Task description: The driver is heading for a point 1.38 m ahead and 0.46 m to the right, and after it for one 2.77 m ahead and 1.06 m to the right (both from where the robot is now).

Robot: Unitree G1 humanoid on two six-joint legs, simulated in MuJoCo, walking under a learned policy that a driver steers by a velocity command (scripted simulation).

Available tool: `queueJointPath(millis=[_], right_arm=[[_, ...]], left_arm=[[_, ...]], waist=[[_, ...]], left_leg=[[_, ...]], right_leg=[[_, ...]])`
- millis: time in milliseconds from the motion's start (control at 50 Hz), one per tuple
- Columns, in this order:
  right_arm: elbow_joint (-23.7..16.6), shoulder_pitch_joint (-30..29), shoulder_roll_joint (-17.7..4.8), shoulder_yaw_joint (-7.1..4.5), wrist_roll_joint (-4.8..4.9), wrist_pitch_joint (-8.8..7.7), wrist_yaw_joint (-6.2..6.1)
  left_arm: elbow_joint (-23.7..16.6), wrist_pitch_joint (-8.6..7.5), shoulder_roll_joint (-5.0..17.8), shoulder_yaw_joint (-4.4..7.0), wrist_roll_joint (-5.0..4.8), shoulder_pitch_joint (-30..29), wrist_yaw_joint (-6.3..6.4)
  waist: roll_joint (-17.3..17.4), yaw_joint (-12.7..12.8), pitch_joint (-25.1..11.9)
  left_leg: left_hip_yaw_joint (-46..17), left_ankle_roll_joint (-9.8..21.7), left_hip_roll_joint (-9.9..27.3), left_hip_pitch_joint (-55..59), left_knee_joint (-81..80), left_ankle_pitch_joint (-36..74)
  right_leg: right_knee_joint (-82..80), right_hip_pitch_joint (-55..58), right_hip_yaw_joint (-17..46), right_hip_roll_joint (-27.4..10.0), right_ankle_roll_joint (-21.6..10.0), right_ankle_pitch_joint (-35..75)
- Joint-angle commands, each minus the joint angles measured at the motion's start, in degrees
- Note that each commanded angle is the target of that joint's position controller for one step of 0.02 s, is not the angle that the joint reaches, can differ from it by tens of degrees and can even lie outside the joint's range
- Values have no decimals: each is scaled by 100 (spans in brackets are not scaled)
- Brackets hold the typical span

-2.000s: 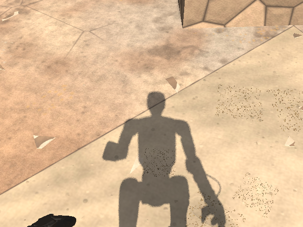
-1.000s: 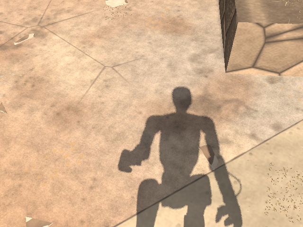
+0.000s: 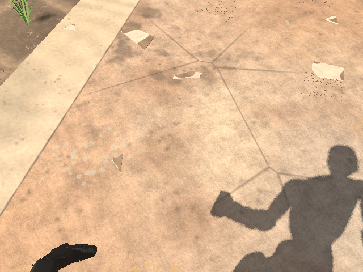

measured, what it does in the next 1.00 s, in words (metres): walks ahead: right foot, then left foot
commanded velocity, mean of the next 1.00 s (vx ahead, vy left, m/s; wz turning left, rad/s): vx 0.49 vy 0.00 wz -0.13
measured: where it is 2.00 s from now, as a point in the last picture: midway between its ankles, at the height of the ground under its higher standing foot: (171, 219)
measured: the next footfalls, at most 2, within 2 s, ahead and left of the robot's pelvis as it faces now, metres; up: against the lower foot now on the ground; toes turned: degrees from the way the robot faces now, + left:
right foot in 0.02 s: +0.19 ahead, -0.12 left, +0.00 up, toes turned +2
left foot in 0.50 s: +0.39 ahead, +0.13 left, +0.00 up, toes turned +5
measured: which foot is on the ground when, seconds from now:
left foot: down 0.00-0.02, up 0.04-0.48, down 0.50-1.00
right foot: up 0.00-0.00, down 0.02-0.50, up 0.52-1.00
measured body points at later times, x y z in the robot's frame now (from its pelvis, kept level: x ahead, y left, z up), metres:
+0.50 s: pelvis +0.26 +0.02 +0.00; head +0.29 +0.03 +0.45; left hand +0.18 +0.27 -0.13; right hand +0.51 -0.17 -0.08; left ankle +0.35 +0.12 -0.73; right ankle +0.15 -0.12 -0.73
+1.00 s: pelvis +0.50 +0.00 -0.01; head +0.54 -0.01 +0.44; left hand +0.76 +0.18 -0.10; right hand +0.42 -0.26 -0.14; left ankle +0.35 +0.13 -0.72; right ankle +0.61 -0.10 -0.72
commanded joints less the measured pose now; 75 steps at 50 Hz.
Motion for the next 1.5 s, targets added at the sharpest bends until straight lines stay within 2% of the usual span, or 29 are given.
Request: queueJointPath(millis=[20,40,60,80,100,120,160,240,340,440,480,500,520,540,560,620,780,900,980,1000,1020,1040,1060,1100,1140,1220,1300,1400,1500], right_arm=[[-448,-541,-997,-209,54,-146,52],[-679,-376,-457,-68,185,-188,86],[-800,238,-307,-31,206,-146,72],[-596,43,-690,-72,-13,-44,25],[-593,-341,-686,-77,-47,-13,85],[-628,-517,-572,-56,-46,14,132],[-666,-589,-489,-41,-124,138,242],[-822,-953,-242,56,-151,159,330],[-1208,-2261,-32,276,-168,56,406],[-1329,-2558,-273,267,-94,-56,283],[-1053,-1703,-433,182,-163,-161,181],[-848,-864,-760,70,-284,-234,95],[-872,-273,-1341,-60,-386,-239,7],[-819,-273,-1411,-117,-206,-138,-6],[-879,-707,-892,13,-141,-109,12],[-854,-1286,-244,177,-63,-216,15],[-470,-827,-334,78,-26,-385,7],[-239,-483,-611,-18,-37,-316,-26],[-144,-483,-894,-85,-15,-139,-89],[-176,-551,-930,-90,41,-95,-93],[-309,-537,-801,-51,64,-112,-81],[-680,11,-70,104,126,-110,2],[-706,-531,-586,17,-9,-84,-21],[-803,-1000,-394,97,55,-115,-53],[-772,-869,-441,71,-126,62,-47],[-815,-776,-285,88,-113,315,-36],[-1027,-1356,-358,74,-101,389,-72],[-1231,-1939,-409,92,-51,415,-103],[-1372,-2063,-462,125,61,334,-151]], left_arm=[[44,-216,1064,349,20,1636,180],[30,-227,1546,453,179,2458,289],[11,-146,1816,513,193,2125,253],[-61,-85,1220,422,76,1693,221],[-95,-82,757,309,26,1363,203],[-65,-92,587,256,46,1215,190],[107,-172,565,236,13,1361,200],[456,-406,648,248,-53,1832,55],[704,-325,704,254,-141,2076,4],[899,-228,1063,361,-85,2481,24],[928,-188,1022,353,-123,2430,41],[837,-207,811,293,-161,2398,36],[512,-221,215,149,-272,2499,32],[503,-132,578,263,-193,2650,88],[603,-51,740,328,-117,2504,100],[652,78,505,336,-28,2261,-25],[204,260,275,295,32,1092,-235],[-215,228,267,190,68,84,-352],[-88,152,415,275,151,846,-229],[170,64,521,352,201,1694,-148],[373,6,964,505,259,2419,-44],[225,35,1877,707,171,2143,4],[135,125,1799,752,-148,2599,57],[145,182,1156,571,-203,1769,137],[74,214,746,433,-240,1309,176],[72,119,1030,504,-111,1419,106],[59,202,1050,516,-120,1620,140],[32,324,1111,560,-77,1884,178],[-37,412,1184,595,-29,1871,166]], waist=[[285,1247,-925],[-492,1425,-1873],[-1689,860,-2129],[-667,719,-1282],[-98,706,-570],[-36,634,-275],[-423,551,-99],[-429,529,-119],[-394,712,81],[-433,764,-20],[-194,334,-381],[227,-2,-983],[1329,-132,-1720],[1527,-13,-1799],[893,198,-1047],[868,578,-119],[569,612,135],[551,376,372],[654,737,-143],[509,1105,-652],[90,1412,-1230],[-1358,819,-1914],[-150,1324,-2550],[77,910,-1023],[6,513,-532],[25,379,-783],[-208,577,-711],[-349,824,-507],[-471,865,-461]], left_leg=[[-479,73,889,-1166,2220,4820],[32,-87,433,-2191,3959,2661],[471,-161,-177,-3549,5009,-948],[458,-113,405,-3900,5418,-426],[564,-150,607,-3836,5238,104],[647,-192,780,-3721,4987,352],[764,-278,954,-3527,4799,486],[621,-342,838,-3777,4260,832],[1449,-604,1056,-3436,2224,1767],[1509,-539,850,-2760,1323,1438],[1479,-373,717,-1455,588,1478],[845,-168,1331,-197,443,1198],[-1120,182,3003,1250,53,469],[-2321,540,3413,964,-382,258],[-1631,468,3129,393,-418,-18],[49,149,2406,-850,-916,1118],[1625,246,2233,-729,-1184,2666],[2331,76,2328,-336,-980,3259],[2704,-125,2259,155,1053,6726],[2770,-267,2132,-185,2324,6288],[2764,-507,1897,-1390,3982,4142],[2460,-883,793,-3899,6257,-1436],[1259,-876,774,-4012,6607,-1073],[1158,-829,1230,-4145,5912,-87],[1118,-908,1341,-3591,5274,87],[1185,-979,1170,-3248,4605,379],[1073,-998,1129,-3569,3993,743],[887,-976,981,-3746,3242,680],[828,-822,660,-3210,2449,128]], right_leg=[[-593,2914,170,-84,-385,-195],[-793,4379,1835,-1620,-700,-1536],[-1550,4800,4323,-2628,-1241,-1502],[-1573,3977,4014,-2406,-1207,-2177],[-1702,3165,3001,-2100,-1099,-1998],[-1862,2709,2233,-1802,-960,-1399],[-2056,2269,1268,-1473,-835,-408],[-2269,2293,766,-1379,-1107,714],[-2344,2101,213,-894,-1074,1178],[-1772,2541,656,-1195,-981,1645],[-716,2381,532,-946,-806,1987],[503,1761,282,-590,-670,1345],[2256,192,-244,105,-424,-1202],[3188,-511,-14,308,-499,-2498],[3504,-718,274,-49,-564,-2180],[3163,-443,186,-420,-393,-1345],[2446,-1097,6,-511,-109,61],[760,-508,-607,-342,-424,256],[245,637,-1042,415,-842,-617],[-276,1686,-947,609,-982,-125],[-433,3162,-89,-37,-1220,743],[-116,5149,2713,-2107,-2273,3791],[-453,5064,3140,-2117,-2476,4607],[-823,3509,1828,-1630,-2049,4318],[-1173,2374,1313,-1072,-1696,3811],[-1223,1905,1124,-810,-1587,3993],[-1303,1992,1459,-701,-1421,2753],[-1229,2342,2082,-730,-1366,1665],[-803,2504,2599,-727,-1374,2420]])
